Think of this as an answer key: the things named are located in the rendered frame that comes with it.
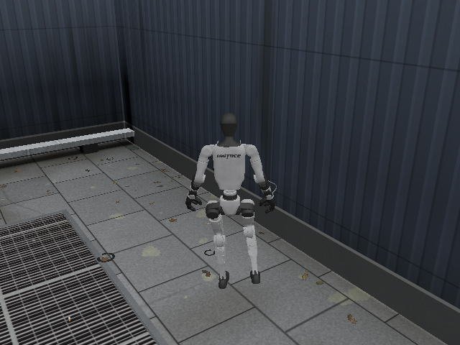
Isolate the right robot forearm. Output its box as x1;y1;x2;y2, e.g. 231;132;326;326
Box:
258;172;274;200

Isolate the robot right hand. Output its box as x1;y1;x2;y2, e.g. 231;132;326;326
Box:
259;197;276;213

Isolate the left robot upper arm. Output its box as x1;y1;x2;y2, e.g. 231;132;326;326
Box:
194;144;214;184

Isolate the left robot forearm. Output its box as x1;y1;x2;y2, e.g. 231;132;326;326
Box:
188;173;201;199

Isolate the right robot thigh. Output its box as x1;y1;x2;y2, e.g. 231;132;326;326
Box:
240;199;254;238

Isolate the right robot upper arm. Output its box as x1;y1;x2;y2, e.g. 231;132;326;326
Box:
244;144;265;183

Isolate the robot left hand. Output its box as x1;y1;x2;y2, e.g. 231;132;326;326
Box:
185;197;202;211

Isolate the robot right shin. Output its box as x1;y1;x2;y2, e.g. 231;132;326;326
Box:
247;225;258;275

